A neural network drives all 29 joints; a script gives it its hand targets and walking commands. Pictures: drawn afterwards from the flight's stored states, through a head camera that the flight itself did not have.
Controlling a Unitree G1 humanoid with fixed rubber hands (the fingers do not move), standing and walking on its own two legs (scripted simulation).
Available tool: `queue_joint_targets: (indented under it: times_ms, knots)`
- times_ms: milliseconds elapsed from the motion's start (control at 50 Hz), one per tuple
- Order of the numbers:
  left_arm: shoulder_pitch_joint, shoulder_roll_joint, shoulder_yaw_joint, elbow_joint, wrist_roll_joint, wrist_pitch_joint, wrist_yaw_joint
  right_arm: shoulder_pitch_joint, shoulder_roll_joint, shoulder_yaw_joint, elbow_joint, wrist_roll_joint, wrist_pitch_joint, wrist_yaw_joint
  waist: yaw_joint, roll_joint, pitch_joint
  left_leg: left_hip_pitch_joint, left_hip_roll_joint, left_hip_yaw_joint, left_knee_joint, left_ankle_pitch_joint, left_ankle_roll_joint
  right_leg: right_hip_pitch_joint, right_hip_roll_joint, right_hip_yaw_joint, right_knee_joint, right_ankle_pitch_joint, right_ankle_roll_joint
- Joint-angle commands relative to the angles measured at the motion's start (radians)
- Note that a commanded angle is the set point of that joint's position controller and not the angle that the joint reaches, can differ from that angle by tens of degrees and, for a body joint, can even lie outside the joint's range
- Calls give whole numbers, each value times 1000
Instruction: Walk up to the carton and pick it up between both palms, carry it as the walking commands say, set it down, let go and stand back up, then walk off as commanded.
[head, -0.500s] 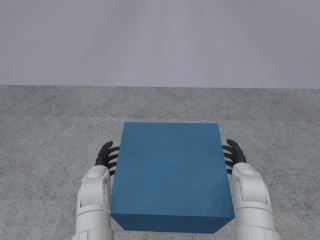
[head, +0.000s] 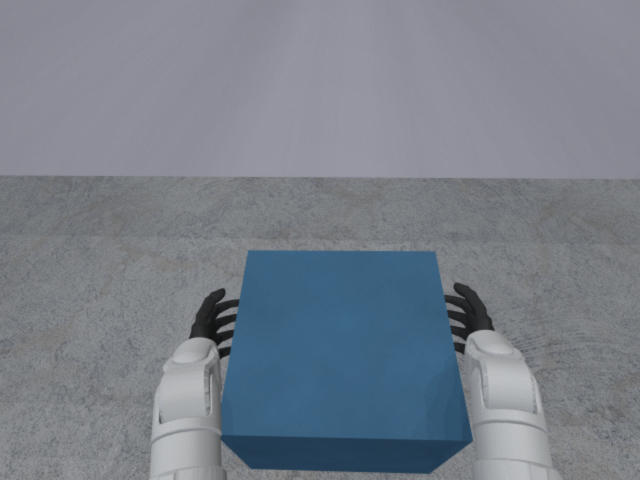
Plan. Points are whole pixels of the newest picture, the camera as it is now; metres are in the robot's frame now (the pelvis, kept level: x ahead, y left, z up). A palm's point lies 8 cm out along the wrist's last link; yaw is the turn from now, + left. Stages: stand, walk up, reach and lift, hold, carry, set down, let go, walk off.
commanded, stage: hold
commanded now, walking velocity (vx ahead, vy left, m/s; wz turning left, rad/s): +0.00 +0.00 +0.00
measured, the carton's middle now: (340, 363) +0.29 +0.00 -0.03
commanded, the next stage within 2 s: carry in 0.54 s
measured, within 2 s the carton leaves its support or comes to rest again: neither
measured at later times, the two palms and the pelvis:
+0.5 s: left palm (205, 346) +0.27 +0.17 +0.05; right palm (478, 339) +0.28 -0.17 +0.05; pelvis +0.00 +0.00 +0.00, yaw +0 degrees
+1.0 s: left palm (194, 454) +0.14 +0.16 +0.06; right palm (546, 466) +0.13 -0.19 +0.05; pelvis -0.11 +0.00 -0.03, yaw -2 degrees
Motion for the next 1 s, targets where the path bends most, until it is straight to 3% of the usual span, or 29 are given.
queue_joint_targets:
  times_ms: [0, 500, 520, 540, 600, 640, 680, 740, 800, 820, 840, 860, 880, 900, 920, 940, 980]
  knots:
    - [-454, -775, -571, 9, -230, -13, -190, -453, 791, 604, -11, 267, -22, 243, 0, -3, -168, -45, -62, 44, -40, 142, -8, 89, 66, -57, -12, 150, 10]
    - [-450, -785, -570, 6, -233, -9, -190, -452, 796, 610, -15, 270, -21, 241, -3, -6, -176, -36, -61, 38, -35, 165, -7, 96, 61, -47, -10, 177, 13]
    - [-503, -782, -629, 5, -267, -9, -204, -463, 807, 619, 16, 279, -26, 241, -4, -22, -216, -136, 119, 36, 155, 81, -8, -84, -152, -10, 123, 144, -13]
    - [-483, -806, -646, -22, -287, -4, -199, -471, 818, 652, -23, 306, -18, 239, -7, -16, -250, -135, 126, 14, 194, 147, -6, -130, -154, 24, 164, 193, -26]
    - [-456, -800, -698, -87, -342, 37, -177, -447, 814, 712, -102, 359, 22, 221, -2, -17, -320, -183, 132, 19, 308, 373, 10, -185, -166, 29, 279, 450, -42]
    - [-448, -815, -751, -194, -382, 73, -154, -437, 825, 764, -213, 410, 60, 206, -5, -19, -380, -192, 149, 15, 352, 487, 22, -207, -162, 33, 354, 532, -49]
    - [-410, -808, -780, -276, -407, 121, -132, -395, 816, 791, -289, 433, 107, 184, -13, -6, -408, -215, 176, -4, 375, 547, 51, -240, -150, 31, 414, 484, -50]
    - [-382, -784, -814, -404, -442, 197, -104, -353, 798, 826, -406, 464, 183, 150, -21, 42, -388, -294, 232, -66, 350, 562, 107, -306, -111, 1, 498, 267, -40]
    - [-368, -769, -838, -534, -477, 276, -72, -361, 780, 870, -542, 504, 263, 106, 2, 157, -342, -462, 306, -126, 301, 481, 167, -305, -53, -53, 583, -179, -42]
    - [-349, -757, -841, -563, -484, 301, -61, -345, 764, 878, -575, 508, 292, 91, 12, 150, -335, -505, 295, -106, 319, 421, 155, -281, -55, -55, 544, -211, -53]
    - [-325, -747, -851, -610, -498, 329, -48, -316, 753, 888, -617, 517, 322, 74, 21, 95, -322, -525, 248, -58, 382, 323, 107, -270, -80, -28, 430, -120, -65]
    - [-295, -718, -845, -636, -501, 356, -33, -268, 737, 888, -652, 518, 350, 58, 21, -112, -304, -595, 131, 47, 528, 101, 34, -258, -199, 125, 289, 168, -107]
    - [-226, -695, -826, -631, -493, 381, -18, -248, 708, 890, -696, 524, 379, 45, 33, -365, -343, -621, -5, 182, 822, -356, -34, -258, -397, 343, 134, 527, -221]
    - [-182, -696, -824, -638, -492, 403, -5, -250, 690, 893, -721, 535, 394, 33, 20, -312, -376, -606, 1, 126, 1008, -474, -48, -273, -433, 377, 107, 595, -252]
    - [-184, -700, -829, -674, -495, 417, 5, -255, 700, 888, -741, 543, 405, 27, 11, -191, -377, -577, 16, 94, 1070, -427, -51, -308, -398, 302, 108, 495, -239]
    - [-197, -717, -839, -718, -497, 425, 15, -253, 723, 887, -761, 548, 413, 24, 7, -138, -364, -545, 25, 99, 1046, -377, -50, -346, -355, 220, 102, 370, -210]
    - [-200, -717, -848, -770, -499, 439, 31, -233, 733, 887, -788, 554, 427, 15, -2, -150, -346, -464, 20, 139, 854, -313, -52, -367, -266, 102, 75, 136, -121]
